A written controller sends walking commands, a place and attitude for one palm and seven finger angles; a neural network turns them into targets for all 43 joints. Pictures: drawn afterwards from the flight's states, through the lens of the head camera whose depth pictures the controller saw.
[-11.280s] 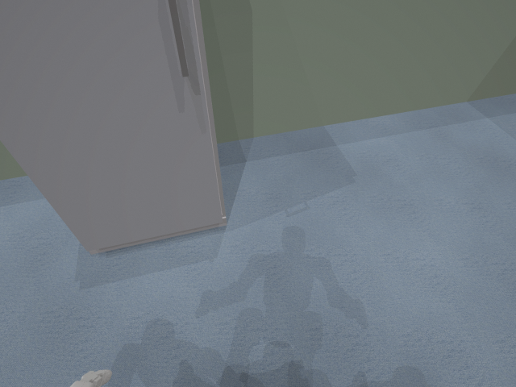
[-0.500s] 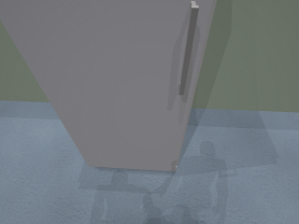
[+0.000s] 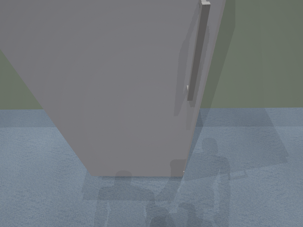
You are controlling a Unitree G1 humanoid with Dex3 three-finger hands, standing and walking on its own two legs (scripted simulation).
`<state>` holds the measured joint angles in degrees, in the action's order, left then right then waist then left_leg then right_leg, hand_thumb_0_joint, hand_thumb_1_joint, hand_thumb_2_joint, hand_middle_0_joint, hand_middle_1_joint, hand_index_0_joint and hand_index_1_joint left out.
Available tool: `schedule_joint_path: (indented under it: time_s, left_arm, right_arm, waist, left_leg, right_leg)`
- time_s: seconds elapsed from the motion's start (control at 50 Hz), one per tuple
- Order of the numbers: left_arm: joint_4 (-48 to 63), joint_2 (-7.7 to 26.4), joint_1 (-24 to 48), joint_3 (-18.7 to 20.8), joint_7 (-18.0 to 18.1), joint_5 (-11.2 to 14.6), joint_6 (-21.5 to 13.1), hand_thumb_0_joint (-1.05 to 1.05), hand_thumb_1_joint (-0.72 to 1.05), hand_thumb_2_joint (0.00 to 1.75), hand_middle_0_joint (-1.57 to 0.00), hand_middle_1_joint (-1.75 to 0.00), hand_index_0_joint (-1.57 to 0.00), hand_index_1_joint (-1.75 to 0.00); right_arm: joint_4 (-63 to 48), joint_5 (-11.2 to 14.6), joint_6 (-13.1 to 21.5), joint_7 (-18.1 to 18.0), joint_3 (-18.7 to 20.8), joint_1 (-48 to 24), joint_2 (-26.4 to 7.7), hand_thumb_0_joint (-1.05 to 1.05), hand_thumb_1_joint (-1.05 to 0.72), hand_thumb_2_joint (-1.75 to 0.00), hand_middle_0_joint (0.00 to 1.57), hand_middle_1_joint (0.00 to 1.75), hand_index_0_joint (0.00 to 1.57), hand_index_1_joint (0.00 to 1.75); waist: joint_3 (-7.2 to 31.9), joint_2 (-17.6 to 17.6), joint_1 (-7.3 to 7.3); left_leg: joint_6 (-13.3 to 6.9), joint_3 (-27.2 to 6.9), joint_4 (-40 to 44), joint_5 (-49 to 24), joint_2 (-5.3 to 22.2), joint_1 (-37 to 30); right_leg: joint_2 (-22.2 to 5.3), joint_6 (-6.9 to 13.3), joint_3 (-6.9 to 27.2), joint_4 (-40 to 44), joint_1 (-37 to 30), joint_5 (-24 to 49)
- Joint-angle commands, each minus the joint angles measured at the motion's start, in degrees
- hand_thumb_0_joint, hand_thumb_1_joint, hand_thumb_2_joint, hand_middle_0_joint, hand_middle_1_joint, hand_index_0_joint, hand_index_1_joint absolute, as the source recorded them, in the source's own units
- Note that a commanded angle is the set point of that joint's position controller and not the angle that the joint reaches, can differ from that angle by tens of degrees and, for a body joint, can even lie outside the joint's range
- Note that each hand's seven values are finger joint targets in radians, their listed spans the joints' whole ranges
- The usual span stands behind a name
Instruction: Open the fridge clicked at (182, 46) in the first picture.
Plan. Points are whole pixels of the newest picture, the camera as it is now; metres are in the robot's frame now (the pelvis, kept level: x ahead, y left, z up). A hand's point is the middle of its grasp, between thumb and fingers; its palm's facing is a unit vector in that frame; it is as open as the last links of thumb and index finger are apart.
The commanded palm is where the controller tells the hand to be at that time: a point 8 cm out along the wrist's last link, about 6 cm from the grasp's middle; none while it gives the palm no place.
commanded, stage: come to a stop and stand still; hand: right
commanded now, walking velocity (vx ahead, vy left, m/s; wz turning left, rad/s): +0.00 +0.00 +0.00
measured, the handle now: (194, 57) +0.49 -0.09 +0.21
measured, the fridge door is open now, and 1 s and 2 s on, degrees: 0 0 0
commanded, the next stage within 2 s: look again from close up in 1.52 s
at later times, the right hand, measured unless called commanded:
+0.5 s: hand out of the picture +0.06 -0.15 -0.17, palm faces +0.00 +0.98 -0.21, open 7.3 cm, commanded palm none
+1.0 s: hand out of the picture +0.00 -0.11 -0.17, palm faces +0.01 +0.99 -0.16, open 7.3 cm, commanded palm none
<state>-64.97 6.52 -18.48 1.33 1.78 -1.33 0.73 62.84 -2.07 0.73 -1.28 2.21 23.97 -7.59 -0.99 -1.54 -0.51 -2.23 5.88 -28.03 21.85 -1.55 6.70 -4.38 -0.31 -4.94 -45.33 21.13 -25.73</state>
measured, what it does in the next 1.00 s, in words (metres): steps on the spot: left foot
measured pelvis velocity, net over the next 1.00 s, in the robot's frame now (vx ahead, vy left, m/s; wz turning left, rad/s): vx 0.02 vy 0.04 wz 0.01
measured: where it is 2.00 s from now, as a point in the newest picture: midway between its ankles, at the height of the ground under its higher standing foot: outside the picture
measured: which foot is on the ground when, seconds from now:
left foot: down 0.00-0.10, up 0.12-0.32, down 0.34-1.00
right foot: down 0.00-1.00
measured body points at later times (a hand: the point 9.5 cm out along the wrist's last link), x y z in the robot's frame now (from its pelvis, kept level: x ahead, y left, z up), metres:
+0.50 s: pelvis +0.02 +0.04 +0.00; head +0.04 +0.03 +0.45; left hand +0.04 +0.26 -0.15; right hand +0.06 -0.20 -0.15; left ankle +0.02 +0.15 -0.73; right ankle +0.03 -0.09 -0.73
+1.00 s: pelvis +0.02 +0.04 +0.01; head +0.03 +0.05 +0.45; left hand +0.00 +0.25 -0.16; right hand +0.00 -0.17 -0.15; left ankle +0.03 +0.15 -0.73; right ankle +0.03 -0.08 -0.73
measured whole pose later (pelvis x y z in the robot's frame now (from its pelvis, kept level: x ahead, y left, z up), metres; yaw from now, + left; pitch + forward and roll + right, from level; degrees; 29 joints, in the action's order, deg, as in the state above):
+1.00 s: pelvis +0.02 +0.04 +0.01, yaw +0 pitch -1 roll +1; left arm -62.0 7.5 -18.6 0.5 0.4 -1.1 0.0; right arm 64.3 -1.1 1.6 -2.1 -0.4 19.1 -6.0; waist -2.0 1.8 1.2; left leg -0.9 7.3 -28.4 14.6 1.4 12.8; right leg -5.1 -1.0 -5.9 -31.3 14.5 -15.5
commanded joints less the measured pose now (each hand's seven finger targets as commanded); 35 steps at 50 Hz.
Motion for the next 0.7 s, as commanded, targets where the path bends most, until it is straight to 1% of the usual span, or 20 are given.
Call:
schedule_joint_path:
  time_s: [0.0,0.02,0.04,0.06,0.08,0.1,0.12,0.14,0.22,0.26,0.3,0.32,0.34,0.36,0.38,0.42,0.46,0.58,0.62,0.68]
  left_arm:
    - [4.54,1.60,3.00,0.49,0.51,0.30,-2.27,0.00,0.90,0.90,-0.20,-0.30,-0.20,-0.30]
    - [2.81,1.75,-1.30,0.42,0.81,0.32,-2.42,0.00,0.90,0.90,-0.20,-0.30,-0.20,-0.30]
    - [0.85,4.82,-6.13,0.94,1.42,0.06,-2.80,0.00,0.90,0.90,-0.20,-0.30,-0.20,-0.30]
    - [-0.06,8.69,-9.20,1.38,1.89,0.08,-2.74,0.00,0.90,0.90,-0.20,-0.30,-0.20,-0.30]
    - [-0.45,8.83,-8.04,1.08,1.92,0.51,-2.30,0.00,0.90,0.90,-0.20,-0.30,-0.20,-0.30]
    - [0.19,8.47,-4.35,0.53,2.12,0.59,-2.28,0.00,0.90,0.90,-0.20,-0.30,-0.20,-0.30]
    - [0.85,7.25,-1.31,0.19,2.10,0.52,-2.33,0.00,0.90,0.90,-0.20,-0.30,-0.20,-0.30]
    - [1.53,7.41,0.82,0.15,1.96,0.41,-2.35,0.00,0.90,0.90,-0.20,-0.30,-0.20,-0.30]
    - [3.46,9.08,2.70,1.71,1.52,0.56,-2.09,0.00,0.90,0.90,-0.20,-0.30,-0.20,-0.30]
    - [4.60,9.12,3.62,2.36,1.17,0.66,-1.79,0.00,0.90,0.90,-0.20,-0.30,-0.20,-0.30]
    - [5.43,7.16,3.37,2.35,0.71,0.60,-1.55,0.00,0.90,0.90,-0.20,-0.30,-0.20,-0.30]
    - [5.68,6.35,3.23,2.28,0.38,0.57,-1.37,0.00,0.90,0.90,-0.20,-0.30,-0.20,-0.30]
    - [5.79,5.57,3.50,2.16,0.15,0.53,-1.02,0.00,0.90,0.90,-0.20,-0.30,-0.20,-0.30]
    - [5.72,4.91,2.71,1.97,0.09,0.45,-0.73,0.00,0.90,0.90,-0.20,-0.30,-0.20,-0.30]
    - [5.50,4.45,1.69,1.71,-0.03,0.42,-0.62,0.00,0.90,0.90,-0.20,-0.30,-0.20,-0.30]
    - [4.62,3.96,0.71,1.30,-0.20,0.29,-0.79,0.00,0.90,0.90,-0.20,-0.30,-0.20,-0.30]
    - [4.19,4.68,0.73,1.05,-0.30,0.24,-1.15,0.00,0.90,0.90,-0.20,-0.30,-0.20,-0.30]
    - [2.56,4.93,0.04,0.30,-0.45,0.18,-1.21,0.00,0.90,0.90,-0.20,-0.30,-0.20,-0.30]
    - [2.05,4.80,-0.45,0.12,-0.46,0.15,-1.32,0.00,0.90,0.90,-0.20,-0.30,-0.20,-0.30]
    - [1.47,4.45,-1.52,-0.06,-0.49,0.15,-1.19,0.00,0.90,0.90,-0.20,-0.30,-0.20,-0.30]
  right_arm:
    - [0.21,0.07,-0.23,-0.49,0.81,6.45,-5.08,0.00,-0.90,-0.90,0.20,0.30,0.20,0.30]
    - [-0.28,0.65,-0.32,-0.58,0.59,4.77,-4.54,0.00,-0.90,-0.90,0.20,0.30,0.20,0.30]
    - [-0.58,1.06,-0.22,-0.57,0.31,5.17,-3.10,0.00,-0.90,-0.90,0.20,0.30,0.20,0.30]
    - [-0.81,1.42,-0.05,-0.76,-0.18,6.44,-1.07,0.00,-0.90,-0.90,0.20,0.30,0.20,0.30]
    - [-1.05,0.92,-0.21,-1.11,-0.35,4.18,-1.75,0.00,-0.90,-0.90,0.20,0.30,0.20,0.30]
    - [-0.81,0.80,-0.96,-1.22,-0.19,2.39,-1.71,0.00,-0.90,-0.90,0.20,0.30,0.20,0.30]
    - [-0.38,0.56,-1.34,-1.17,-0.24,1.69,-1.27,0.00,-0.90,-0.90,0.20,0.30,0.20,0.30]
    - [-0.17,0.49,-1.53,-1.00,-0.41,1.81,-0.39,0.00,-0.90,-0.90,0.20,0.30,0.20,0.30]
    - [-0.34,0.30,-1.65,-0.61,-0.07,2.29,-0.60,0.00,-0.90,-0.90,0.20,0.30,0.20,0.30]
    - [-1.01,0.14,-1.51,-0.57,0.28,2.15,-1.45,0.00,-0.90,-0.90,0.20,0.30,0.20,0.30]
    - [-2.22,0.01,-0.99,-0.60,0.44,0.12,-3.56,0.00,-0.90,-0.90,0.20,0.30,0.20,0.30]
    - [-2.85,0.02,-0.98,-0.59,0.54,-0.96,-4.64,0.00,-0.90,-0.90,0.20,0.30,0.20,0.30]
    - [-3.08,0.02,-0.82,-0.55,0.40,-1.91,-5.29,0.00,-0.90,-0.90,0.20,0.30,0.20,0.30]
    - [-3.14,0.10,-0.51,-0.50,0.48,-3.32,-5.85,0.00,-0.90,-0.90,0.20,0.30,0.20,0.30]
    - [-3.42,0.27,-0.33,-0.50,0.38,-4.63,-6.41,0.00,-0.90,-0.90,0.20,0.30,0.20,0.30]
    - [-3.63,0.44,-0.10,-0.48,0.31,-5.84,-6.83,0.00,-0.90,-0.90,0.20,0.30,0.20,0.30]
    - [-3.61,0.71,0.03,-0.45,0.25,-6.08,-6.94,0.00,-0.90,-0.90,0.20,0.30,0.20,0.30]
    - [-2.57,1.02,0.08,-0.39,-0.02,-6.76,-7.02,0.00,-0.90,-0.90,0.20,0.30,0.20,0.30]
    - [-2.26,1.03,0.19,-0.43,-0.10,-6.46,-6.87,0.00,-0.90,-0.90,0.20,0.30,0.20,0.30]
    - [-1.96,1.13,0.18,-0.41,-0.08,-6.21,-6.77,0.00,-0.90,-0.90,0.20,0.30,0.20,0.30]
  waist:
    - [-4.10,-3.96,0.18]
    - [-2.46,-2.44,2.30]
    - [1.23,3.86,3.67]
    - [4.68,13.97,3.44]
    - [1.74,15.98,3.11]
    - [-2.87,15.10,1.74]
    - [-6.59,12.12,0.77]
    - [-7.11,9.95,0.03]
    - [-0.03,7.34,-0.37]
    - [0.61,6.44,-0.93]
    - [-0.08,3.53,-0.50]
    - [-0.64,3.19,-0.18]
    - [-1.08,0.50,0.07]
    - [-0.32,-4.00,0.67]
    - [0.38,-6.03,1.17]
    - [0.72,-3.87,1.27]
    - [1.06,-1.62,0.73]
    - [-2.22,0.25,0.18]
    - [-2.72,1.01,0.00]
    - [-3.88,0.35,0.11]
  left_leg:
    - [-7.24,-10.35,3.32,-37.37,13.09,0.01]
    - [-4.74,-7.93,-1.89,-40.80,10.80,3.00]
    - [-0.95,-5.38,-9.03,-36.41,7.57,9.42]
    - [2.25,-2.27,-16.16,-12.98,4.64,14.43]
    - [2.72,-3.20,-22.37,9.57,3.60,14.83]
    - [2.92,-5.05,-23.62,11.95,5.17,14.39]
    - [3.22,-5.14,-22.46,10.76,6.43,13.64]
    - [3.48,-4.52,-19.10,9.02,6.90,12.45]
    - [3.99,-0.96,-8.05,-2.94,5.86,8.64]
    - [4.03,-0.47,-3.64,-9.63,5.94,6.19]
    - [3.40,-3.21,-0.05,-18.55,7.78,5.14]
    - [2.83,-4.19,0.50,-19.89,9.34,5.68]
    - [2.17,-5.68,1.29,-21.05,10.23,7.43]
    - [1.38,-7.08,2.66,-21.61,11.34,8.38]
    - [0.72,-7.62,4.03,-21.06,12.33,8.92]
    - [0.57,-6.75,4.61,-21.31,12.13,8.79]
    - [1.11,-5.36,4.31,-21.34,11.10,7.47]
    - [1.47,-5.02,8.32,-13.26,9.95,6.68]
    - [1.49,-4.67,9.03,-13.08,9.68,6.17]
    - [1.44,-4.92,10.92,-8.99,9.66,6.70]
  right_leg:
    - [0.65,0.32,-4.39,8.44,1.01,3.77]
    - [0.98,0.59,-4.33,16.84,-7.48,12.79]
    - [-5.19,3.04,2.43,19.75,-19.32,30.78]
    - [-16.57,9.08,13.46,19.86,-24.26,50.15]
    - [-19.89,12.22,14.48,24.23,-19.28,54.77]
    - [-20.22,12.88,14.37,25.50,-12.67,52.54]
    - [-18.70,12.21,12.23,26.84,-7.98,48.66]
    - [-16.94,11.44,10.48,26.95,-6.46,45.89]
    - [-12.49,8.61,5.25,23.34,-11.27,42.70]
    - [-10.68,6.60,3.64,21.65,-9.05,34.94]
    - [-7.05,3.49,2.25,20.07,-6.22,24.89]
    - [-5.37,2.37,1.56,20.13,-4.86,18.55]
    - [-3.73,1.58,0.58,18.79,-5.53,15.97]
    - [-2.51,0.83,-0.90,16.81,-6.89,14.84]
    - [-1.79,0.45,-1.38,16.27,-8.12,14.02]
    - [-2.02,0.17,-1.14,17.42,-9.73,16.02]
    - [-2.99,0.19,-0.34,19.16,-10.27,18.76]
    - [-3.42,-0.37,0.45,22.96,-9.16,15.84]
    - [-3.54,-0.48,0.54,23.62,-9.26,16.10]
    - [-3.22,-0.63,0.33,24.32,-8.94,13.93]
